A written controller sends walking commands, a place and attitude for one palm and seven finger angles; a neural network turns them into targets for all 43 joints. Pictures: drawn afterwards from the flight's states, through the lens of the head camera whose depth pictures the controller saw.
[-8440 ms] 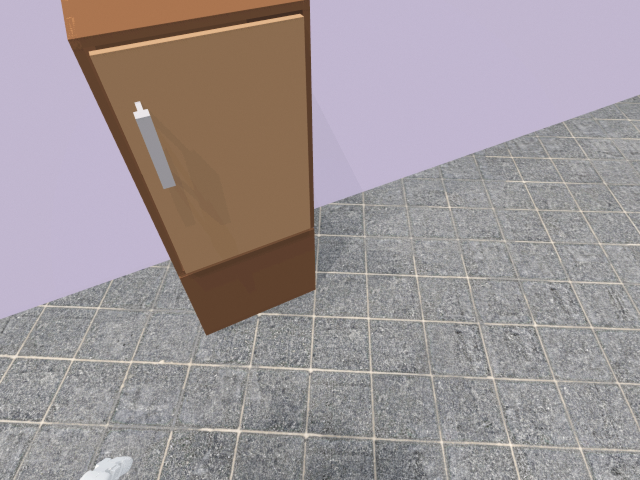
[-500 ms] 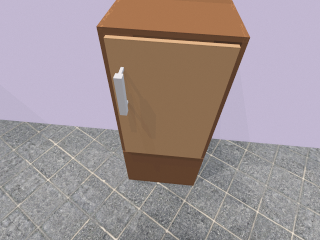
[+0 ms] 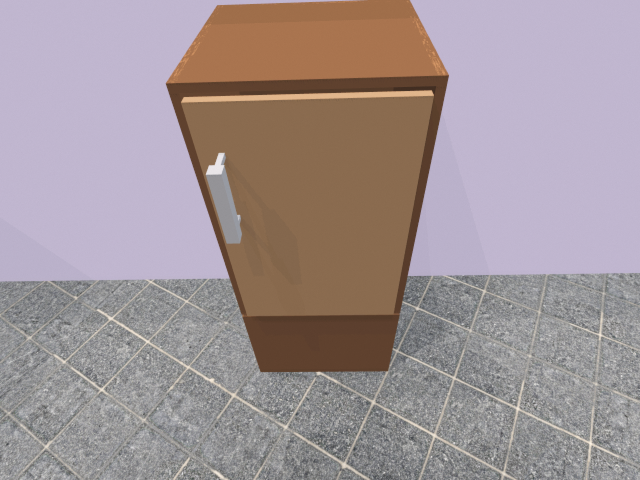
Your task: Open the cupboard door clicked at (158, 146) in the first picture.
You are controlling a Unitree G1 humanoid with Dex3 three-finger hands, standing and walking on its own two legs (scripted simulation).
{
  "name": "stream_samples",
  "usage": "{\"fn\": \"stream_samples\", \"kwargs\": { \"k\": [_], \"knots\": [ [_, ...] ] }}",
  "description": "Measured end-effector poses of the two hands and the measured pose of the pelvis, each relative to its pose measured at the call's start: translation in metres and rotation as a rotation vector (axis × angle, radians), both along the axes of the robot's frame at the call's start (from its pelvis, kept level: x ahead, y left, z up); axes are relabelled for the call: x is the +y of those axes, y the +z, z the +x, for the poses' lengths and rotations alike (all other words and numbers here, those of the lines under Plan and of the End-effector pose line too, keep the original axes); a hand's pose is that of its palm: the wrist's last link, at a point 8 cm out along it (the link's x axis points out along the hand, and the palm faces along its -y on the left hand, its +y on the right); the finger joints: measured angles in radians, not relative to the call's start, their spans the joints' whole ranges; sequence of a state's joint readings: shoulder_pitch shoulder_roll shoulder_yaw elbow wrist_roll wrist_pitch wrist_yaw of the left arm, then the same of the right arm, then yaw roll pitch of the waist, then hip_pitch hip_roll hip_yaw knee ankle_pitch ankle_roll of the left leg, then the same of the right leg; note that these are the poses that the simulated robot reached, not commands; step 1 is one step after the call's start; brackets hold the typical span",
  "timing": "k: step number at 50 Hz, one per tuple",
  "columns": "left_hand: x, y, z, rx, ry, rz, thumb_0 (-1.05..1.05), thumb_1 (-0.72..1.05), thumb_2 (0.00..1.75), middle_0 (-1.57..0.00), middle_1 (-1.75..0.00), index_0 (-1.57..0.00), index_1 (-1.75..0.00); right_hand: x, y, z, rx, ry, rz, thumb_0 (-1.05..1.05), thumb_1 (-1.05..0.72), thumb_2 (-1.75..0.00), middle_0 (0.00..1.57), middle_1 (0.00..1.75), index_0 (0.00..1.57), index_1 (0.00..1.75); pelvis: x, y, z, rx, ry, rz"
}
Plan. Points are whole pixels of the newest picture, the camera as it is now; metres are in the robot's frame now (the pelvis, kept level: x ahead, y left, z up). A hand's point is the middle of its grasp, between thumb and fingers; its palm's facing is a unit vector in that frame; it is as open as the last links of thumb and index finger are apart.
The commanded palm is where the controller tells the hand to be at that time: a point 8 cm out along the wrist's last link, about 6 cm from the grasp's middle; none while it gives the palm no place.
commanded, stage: come to a stop and stand still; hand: left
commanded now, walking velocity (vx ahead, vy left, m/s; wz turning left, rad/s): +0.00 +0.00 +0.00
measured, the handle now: (227, 199) +0.56 +0.19 +0.04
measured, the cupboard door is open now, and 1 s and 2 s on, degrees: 0 0 0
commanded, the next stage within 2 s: look again from close up in 1.26 s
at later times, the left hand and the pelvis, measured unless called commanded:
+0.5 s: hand out of the picture +0.02 +0.14 -0.16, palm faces +0.04 -0.98 -0.19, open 7.3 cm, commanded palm none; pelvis +0.03 -0.02 +0.01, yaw +1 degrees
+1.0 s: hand out of the picture +0.05 +0.11 -0.16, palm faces +0.05 -0.98 -0.21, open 7.3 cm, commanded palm none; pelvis +0.07 -0.05 +0.01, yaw +1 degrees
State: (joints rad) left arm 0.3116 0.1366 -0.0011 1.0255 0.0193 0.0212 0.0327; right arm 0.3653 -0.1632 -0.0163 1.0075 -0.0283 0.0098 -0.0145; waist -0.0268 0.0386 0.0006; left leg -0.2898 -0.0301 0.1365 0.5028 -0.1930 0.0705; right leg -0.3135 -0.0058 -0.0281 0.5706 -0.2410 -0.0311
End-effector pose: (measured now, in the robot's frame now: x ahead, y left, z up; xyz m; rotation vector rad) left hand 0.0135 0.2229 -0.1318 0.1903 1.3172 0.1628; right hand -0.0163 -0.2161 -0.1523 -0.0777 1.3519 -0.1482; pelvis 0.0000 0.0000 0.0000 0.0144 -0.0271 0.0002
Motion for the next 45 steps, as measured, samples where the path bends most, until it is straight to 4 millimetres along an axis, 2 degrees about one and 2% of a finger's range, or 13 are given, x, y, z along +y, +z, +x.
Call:
{"fn": "stream_samples", "kwargs": {
  "k": [5,9,17,26,45],
  "knots": [
    [-0.002,0.002,0.007,-0.015,0.006,-0.001,0.01,0.93,0.89,-0.20,-0.30,-0.21,-0.30,0.001,0.003,-0.022,0.083,-0.003,0.007,0.01,-0.91,-0.90,0.19,0.30,0.20,0.30,-0.005,0.003,0.002,0.011,0.007,0.000],
    [-0.006,0.004,0.006,-0.004,0.017,-0.001,0.01,0.93,0.89,-0.20,-0.29,-0.20,-0.30,-0.001,0.004,-0.023,0.108,0.005,0.012,0.01,-0.91,-0.90,0.19,0.30,0.20,0.30,-0.009,0.004,0.006,0.017,0.012,0.001],
    [-0.022,0.001,-0.001,0.054,0.028,-0.022,0.01,0.93,0.89,-0.20,-0.29,-0.20,-0.30,-0.005,0.005,0.005,0.068,0.013,0.015,0.01,-0.91,-0.90,0.19,0.30,0.20,0.30,-0.017,0.006,0.018,0.023,0.012,0.000],
    [-0.037,0.001,0.002,0.085,0.045,-0.040,0.01,0.93,0.89,-0.20,-0.29,-0.20,-0.30,-0.012,0.006,0.039,0.041,0.039,0.011,0.02,-0.92,-0.90,0.19,0.30,0.20,0.30,-0.024,0.008,0.034,0.023,0.012,0.002],
    [-0.056,0.003,0.028,0.087,0.052,-0.028,0.01,0.92,0.89,-0.20,-0.29,-0.20,-0.30,-0.034,0.006,0.067,0.060,0.043,0.005,0.01,-0.92,-0.90,0.19,0.30,0.20,0.30,-0.046,0.010,0.061,0.017,0.013,0.009]
  ]
}}
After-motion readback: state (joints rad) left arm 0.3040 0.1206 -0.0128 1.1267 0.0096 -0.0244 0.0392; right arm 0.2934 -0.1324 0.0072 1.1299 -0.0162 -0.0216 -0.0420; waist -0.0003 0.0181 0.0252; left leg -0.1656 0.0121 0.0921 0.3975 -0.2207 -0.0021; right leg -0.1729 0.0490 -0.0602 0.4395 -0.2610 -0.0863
